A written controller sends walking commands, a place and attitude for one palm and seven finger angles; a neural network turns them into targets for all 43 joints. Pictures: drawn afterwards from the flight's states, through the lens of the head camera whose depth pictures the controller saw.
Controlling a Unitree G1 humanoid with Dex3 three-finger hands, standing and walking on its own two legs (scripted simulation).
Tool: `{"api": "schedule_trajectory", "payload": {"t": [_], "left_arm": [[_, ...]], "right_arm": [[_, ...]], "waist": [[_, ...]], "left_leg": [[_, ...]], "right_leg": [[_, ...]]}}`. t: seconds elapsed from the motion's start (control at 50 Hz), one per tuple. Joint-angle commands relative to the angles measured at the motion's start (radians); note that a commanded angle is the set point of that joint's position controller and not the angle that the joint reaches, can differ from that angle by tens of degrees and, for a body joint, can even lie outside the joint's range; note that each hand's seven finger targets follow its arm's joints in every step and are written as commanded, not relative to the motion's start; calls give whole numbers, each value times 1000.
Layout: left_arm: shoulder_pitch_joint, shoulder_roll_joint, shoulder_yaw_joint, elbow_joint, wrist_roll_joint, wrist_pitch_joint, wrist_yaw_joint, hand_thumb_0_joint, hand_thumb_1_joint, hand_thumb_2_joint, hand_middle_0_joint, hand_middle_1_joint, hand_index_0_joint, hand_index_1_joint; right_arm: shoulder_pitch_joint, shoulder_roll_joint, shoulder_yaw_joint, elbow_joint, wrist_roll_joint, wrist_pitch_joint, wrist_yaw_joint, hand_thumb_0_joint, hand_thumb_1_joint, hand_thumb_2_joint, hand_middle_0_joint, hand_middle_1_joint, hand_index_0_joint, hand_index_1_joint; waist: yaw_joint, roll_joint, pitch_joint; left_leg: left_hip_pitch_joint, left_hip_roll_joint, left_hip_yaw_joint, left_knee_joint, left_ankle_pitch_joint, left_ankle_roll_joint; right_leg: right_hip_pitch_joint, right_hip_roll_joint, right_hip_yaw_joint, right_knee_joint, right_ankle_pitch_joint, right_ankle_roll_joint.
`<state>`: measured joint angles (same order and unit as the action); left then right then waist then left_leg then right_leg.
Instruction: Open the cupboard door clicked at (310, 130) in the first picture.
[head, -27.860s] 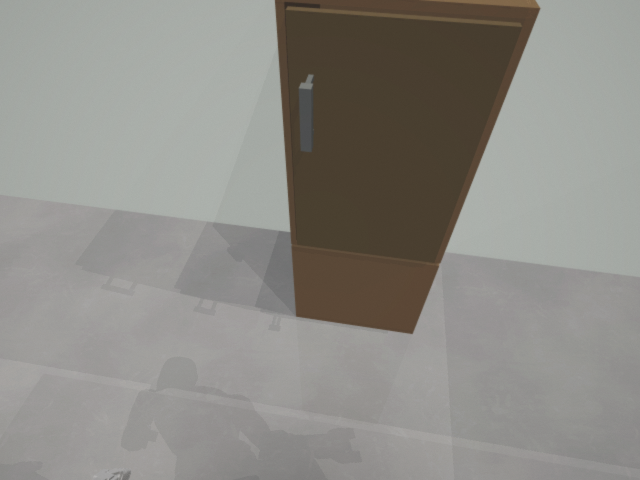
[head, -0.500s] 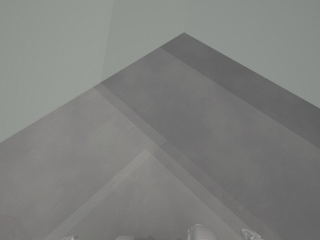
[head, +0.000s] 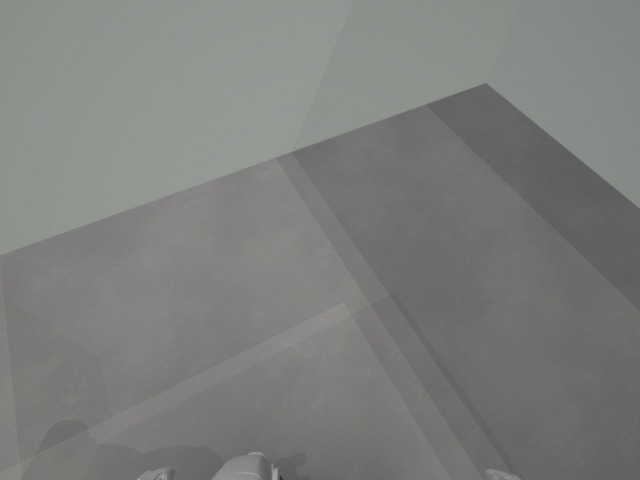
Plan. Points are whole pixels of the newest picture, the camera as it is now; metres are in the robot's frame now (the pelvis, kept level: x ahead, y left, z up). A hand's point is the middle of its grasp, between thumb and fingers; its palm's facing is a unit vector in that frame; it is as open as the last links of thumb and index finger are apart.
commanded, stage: turn to face it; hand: left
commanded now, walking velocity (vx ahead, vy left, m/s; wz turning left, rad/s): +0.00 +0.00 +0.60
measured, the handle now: out of the picture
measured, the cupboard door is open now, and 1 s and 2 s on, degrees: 43 43 43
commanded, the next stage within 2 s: none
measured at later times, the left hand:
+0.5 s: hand out of the picture +0.08 +0.17 -0.14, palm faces +0.27 -0.92 -0.29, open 7.4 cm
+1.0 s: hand out of the picture -0.03 +0.19 -0.17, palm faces +0.59 -0.76 -0.25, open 7.4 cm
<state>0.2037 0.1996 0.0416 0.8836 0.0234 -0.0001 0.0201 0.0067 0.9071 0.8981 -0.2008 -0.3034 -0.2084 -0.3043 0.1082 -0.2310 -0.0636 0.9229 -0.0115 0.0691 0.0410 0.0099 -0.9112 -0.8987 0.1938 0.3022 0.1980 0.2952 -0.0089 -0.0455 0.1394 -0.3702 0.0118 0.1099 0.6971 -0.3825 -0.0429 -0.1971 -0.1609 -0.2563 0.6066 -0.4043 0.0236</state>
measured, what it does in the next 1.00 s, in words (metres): steps on the spot, turning left: left foot, then right foot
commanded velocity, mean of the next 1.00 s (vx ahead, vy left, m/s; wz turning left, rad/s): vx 0.00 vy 0.00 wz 0.60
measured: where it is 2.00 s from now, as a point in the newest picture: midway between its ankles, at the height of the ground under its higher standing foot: outside the picture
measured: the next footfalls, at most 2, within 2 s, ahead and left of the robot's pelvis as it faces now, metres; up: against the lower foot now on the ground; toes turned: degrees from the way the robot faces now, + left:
left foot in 0.02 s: +0.06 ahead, +0.11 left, +0.00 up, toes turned +7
right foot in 0.40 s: +0.09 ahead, -0.14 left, +0.00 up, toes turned +10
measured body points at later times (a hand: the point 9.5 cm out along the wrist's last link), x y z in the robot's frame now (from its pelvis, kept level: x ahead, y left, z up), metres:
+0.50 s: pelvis +0.03 -0.05 +0.00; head +0.09 -0.06 +0.45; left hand +0.07 +0.22 -0.12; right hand +0.17 -0.27 -0.16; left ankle -0.02 +0.08 -0.67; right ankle +0.05 -0.15 -0.73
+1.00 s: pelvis +0.04 -0.02 +0.00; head +0.07 +0.02 +0.45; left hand -0.06 +0.23 -0.15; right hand +0.28 -0.17 -0.12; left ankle +0.00 +0.06 -0.73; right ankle +0.11 -0.17 -0.65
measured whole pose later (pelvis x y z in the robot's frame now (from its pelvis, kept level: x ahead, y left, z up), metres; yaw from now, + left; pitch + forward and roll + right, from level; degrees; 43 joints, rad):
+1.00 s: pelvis +0.04 -0.02 +0.00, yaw +35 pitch +1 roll -1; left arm 0.18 0.26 0.08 0.91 0.02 0.06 0.01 0.01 0.91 0.90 -0.19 -0.30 -0.20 -0.30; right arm 0.12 -0.22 -0.05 0.90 -0.02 0.03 0.01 0.01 -0.91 -0.90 0.20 0.30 0.20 0.30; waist 0.02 -0.03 0.10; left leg -0.30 -0.02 0.02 0.55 -0.27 0.05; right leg -0.50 -0.11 -0.03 1.11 -0.43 0.08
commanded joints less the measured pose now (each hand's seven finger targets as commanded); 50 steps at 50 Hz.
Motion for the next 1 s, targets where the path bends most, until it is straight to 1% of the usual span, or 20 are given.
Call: {"api": "schedule_trajectory", "payload": {"t": [0.0, 0.02, 0.08, 0.14, 0.28, 0.34, 0.36, 0.38, 0.4, 0.42, 0.46, 0.52, 0.66, 0.74, 0.76, 0.78, 0.8, 0.84, 0.9, 0.98], "left_arm": [[3, 131, 51, -101, -20, -5, -9, 0, 900, 900, -200, -300, -200, -300], [-75, 129, 36, -141, -8, 10, 1, 0, 900, 900, -200, -300, -200, -300], [-98, 123, 48, -89, -7, 23, 1, 0, 900, 900, -200, -300, -200, -300], [-30, 119, 52, -54, -2, 30, -13, 0, 900, 900, -200, -300, -200, -300], [-52, 100, 42, -82, -8, 24, -9, 0, 900, 900, -200, -300, -200, -300], [54, 116, 48, -64, -12, 7, -4, 0, 900, 900, -200, -300, -200, -300], [87, 163, 59, -59, -5, -6, 3, 0, 900, 900, -200, -300, -200, -300], [108, 259, 78, -57, 11, -16, 13, 0, 900, 900, -200, -300, -200, -300], [94, 279, 66, -67, 5, -11, 14, 0, 900, 900, -200, -300, -200, -300], [61, 228, 64, -66, 1, -14, 24, 0, 900, 900, -200, -300, -200, -300], [-14, 158, 39, -80, -6, -16, 18, 0, 900, 900, -200, -300, -200, -300], [21, 149, 38, -70, -2, -22, 20, 0, 900, 900, -200, -300, -200, -300], [102, 201, 62, -30, 6, -17, 16, 0, 900, 900, -200, -300, -200, -300], [68, 223, 70, -27, -1, -12, 6, 0, 900, 900, -200, -300, -200, -300], [52, 212, 70, -37, -10, -10, 1, 0, 900, 900, -200, -300, -200, -300], [43, 146, 57, -79, -17, -5, -9, 0, 900, 900, -200, -300, -200, -300], [-28, 130, 39, -120, -8, 8, -3, 0, 900, 900, -200, -300, -200, -300], [-105, 127, 44, -108, -7, 20, 8, 0, 900, 900, -200, -300, -200, -300], [-33, 129, 51, -54, -1, 33, -11, 0, 900, 900, -200, -300, -200, -300], [-30, 117, 48, -57, -2, 33, -11, 0, 900, 900, -200, -300, -200, -300]], "right_arm": [[205, -263, -72, -50, -18, -50, -18, 0, -900, -900, 200, 300, 200, 300], [268, -292, -75, -31, -7, -40, -24, 0, -900, -900, 200, 300, 200, 300], [115, -218, -58, -66, -12, -49, -53, 0, -900, -900, 200, 300, 200, 300], [55, -187, -45, -80, -12, -59, -52, 0, -900, -900, 200, 300, 200, 300], [55, -203, -59, -77, -18, -45, -44, 0, -900, -900, 200, 300, 200, 300], [-1, -192, -63, -94, -10, -38, -43, 0, -900, -900, 200, 300, 200, 300], [5, -153, -58, -101, -1, -39, -39, 0, -900, -900, 200, 300, 200, 300], [20, -81, -48, -119, 6, -40, -32, 0, -900, -900, 200, 300, 200, 300], [1, -109, -50, -128, -4, -38, -27, 0, -900, -900, 200, 300, 200, 300], [-4, -108, -58, -114, -5, -26, -31, 0, -900, -900, 200, 300, 200, 300], [5, -91, -48, -77, -8, -17, -19, 0, -900, -900, 200, 300, 200, 300], [-3, -63, -33, -65, -1, -11, -11, 0, -900, -900, 200, 300, 200, 300], [-90, -36, -13, -84, 2, -19, -5, 0, -900, -900, 200, 300, 200, 300], [4, -73, -21, -77, -2, -31, -10, 0, -900, -900, 200, 300, 200, 300], [80, -122, -35, -59, -7, -40, -12, 0, -900, -900, 200, 300, 200, 300], [151, -245, -67, -53, -17, -49, -19, 0, -900, -900, 200, 300, 200, 300], [213, -299, -76, -36, -8, -39, -26, 0, -900, -900, 200, 300, 200, 300], [153, -251, -66, -54, -11, -44, -50, 0, -900, -900, 200, 300, 200, 300], [34, -196, -44, -81, -13, -53, -52, 0, -900, -900, 200, 300, 200, 300], [50, -191, -46, -74, -13, -54, -48, 0, -900, -900, 200, 300, 200, 300]], "waist": [[-108, 352, -317], [-128, 280, -316], [-55, 236, -207], [-6, 171, -196], [-15, 197, -186], [40, 190, -217], [57, 69, -226], [66, -248, -223], [68, -224, -191], [44, -254, -192], [-2, -142, -135], [7, -146, -168], [54, -154, -161], [-5, -137, -204], [-52, -25, -254], [-89, 293, -307], [-112, 307, -308], [-89, 247, -230], [-9, 162, -152], [-6, 162, -164]], "left_leg": [[487, 351, -472, -267, 760, 228], [440, 434, -509, -275, 830, 302], [246, 295, -399, -335, 535, 236], [198, 221, -312, -353, 443, 198], [130, 192, -387, -322, 391, 199], [32, 141, -388, -227, 365, 153], [-76, 75, -342, -122, 250, 99], [-258, -85, -155, 126, -100, 10], [-248, -66, -157, 370, -250, 8], [-247, -32, -193, 499, -221, 9], [-256, 5, -160, 581, -72, -15], [-230, 9, -105, 454, -37, -30], [-106, 0, -8, 104, -72, -8], [114, -26, 31, -149, 79, 24], [300, 25, -28, -251, 264, 56], [498, 316, -429, -274, 654, 208], [455, 441, -518, -299, 794, 313], [304, 360, -479, -324, 572, 284], [169, 234, -347, -370, 417, 205], [162, 208, -349, -374, 368, 206]], "right_leg": [[-351, 10, 39, 466, -117, 71], [-392, 33, 175, 587, -286, 55], [-412, 23, 273, 637, -86, 65], [-350, 47, 257, 545, -2, 66], [-190, 124, 216, 194, -30, 56], [26, 146, 198, -88, 130, 44], [163, 54, 283, -242, 173, 21], [249, -237, 583, -332, 256, -85], [118, -357, 607, -327, 361, -177], [70, -323, 589, -312, 411, -178], [68, -189, 364, -248, 573, -136], [159, -157, 233, -216, 735, -107], [196, -209, 160, -158, 815, -121], [104, -205, 82, -14, 746, -68], [-19, -182, 51, 150, 639, -24], [-329, -21, 24, 410, -6, 60], [-407, 26, 146, 549, -292, 57], [-432, 20, 243, 606, -190, 60], [-365, 37, 256, 571, -15, 63], [-314, 66, 245, 427, -1, 68]]}}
